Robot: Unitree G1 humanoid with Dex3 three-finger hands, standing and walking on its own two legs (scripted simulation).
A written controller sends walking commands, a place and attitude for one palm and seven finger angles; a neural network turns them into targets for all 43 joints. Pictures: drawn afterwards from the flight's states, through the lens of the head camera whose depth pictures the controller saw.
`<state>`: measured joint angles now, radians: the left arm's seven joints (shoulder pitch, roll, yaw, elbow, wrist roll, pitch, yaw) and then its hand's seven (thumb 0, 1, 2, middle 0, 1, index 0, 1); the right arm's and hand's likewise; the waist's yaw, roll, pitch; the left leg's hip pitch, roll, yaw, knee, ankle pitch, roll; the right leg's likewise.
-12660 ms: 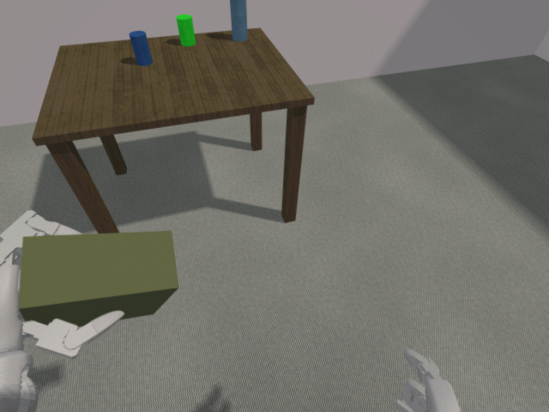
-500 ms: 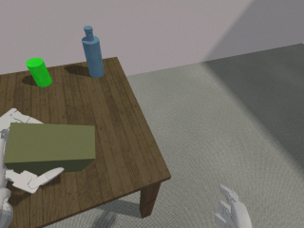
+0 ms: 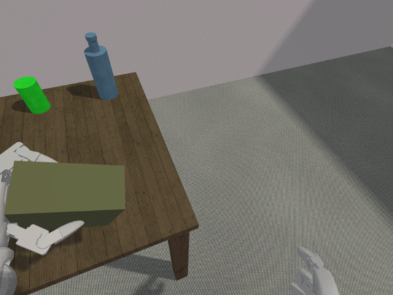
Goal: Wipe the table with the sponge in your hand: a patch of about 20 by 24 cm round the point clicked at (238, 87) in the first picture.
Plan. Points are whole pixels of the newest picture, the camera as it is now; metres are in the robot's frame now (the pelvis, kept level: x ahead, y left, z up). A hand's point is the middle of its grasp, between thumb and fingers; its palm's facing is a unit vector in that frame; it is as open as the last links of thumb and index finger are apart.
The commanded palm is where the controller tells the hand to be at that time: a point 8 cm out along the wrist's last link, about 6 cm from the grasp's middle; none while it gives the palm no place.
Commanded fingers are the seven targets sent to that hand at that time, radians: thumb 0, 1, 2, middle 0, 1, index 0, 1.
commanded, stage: come to a stop and stand still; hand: left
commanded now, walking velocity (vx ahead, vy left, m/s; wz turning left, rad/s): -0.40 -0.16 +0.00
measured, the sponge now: (86, 199) +0.24 +0.19 +0.13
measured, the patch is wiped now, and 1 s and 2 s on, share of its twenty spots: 0.00 0.00 0.00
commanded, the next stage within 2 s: look again from close up in 1.00 s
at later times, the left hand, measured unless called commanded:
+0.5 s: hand (5, 198) +0.22 +0.29 +0.16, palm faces +0.40 -0.84 -0.37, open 10.6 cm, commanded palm +0.17 +0.32 +0.18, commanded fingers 0.00 0.10 1.30 -1.20 -1.60 -1.20 -1.60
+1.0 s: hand out of the picture +0.22 +0.33 +0.16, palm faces +0.36 -0.84 -0.41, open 10.6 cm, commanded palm +0.17 +0.37 +0.18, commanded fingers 0.00 0.10 1.30 -1.20 -1.60 -1.20 -1.60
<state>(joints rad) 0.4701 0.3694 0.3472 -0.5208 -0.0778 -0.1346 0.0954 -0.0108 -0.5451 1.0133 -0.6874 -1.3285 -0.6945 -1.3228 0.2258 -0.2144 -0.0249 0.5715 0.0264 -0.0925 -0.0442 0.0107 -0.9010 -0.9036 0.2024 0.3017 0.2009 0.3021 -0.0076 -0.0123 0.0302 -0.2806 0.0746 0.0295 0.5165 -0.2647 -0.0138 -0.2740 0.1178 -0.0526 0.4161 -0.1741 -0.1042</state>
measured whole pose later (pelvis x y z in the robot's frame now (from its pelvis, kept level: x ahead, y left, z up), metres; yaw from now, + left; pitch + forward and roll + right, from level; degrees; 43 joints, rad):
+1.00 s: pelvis +0.01 +0.08 +0.01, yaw +1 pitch +0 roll +0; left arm 0.47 0.40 0.34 -0.51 -0.04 -0.16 0.11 -0.01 -0.55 1.01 -0.69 -1.33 -0.70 -1.32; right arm 0.25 -0.17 0.01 0.58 0.01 -0.09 -0.05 0.01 -0.90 -0.90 0.20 0.30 0.20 0.30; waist 0.01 -0.03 0.04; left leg -0.16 -0.07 0.06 0.38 -0.22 0.07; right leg -0.21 -0.02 -0.01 0.41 -0.20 0.01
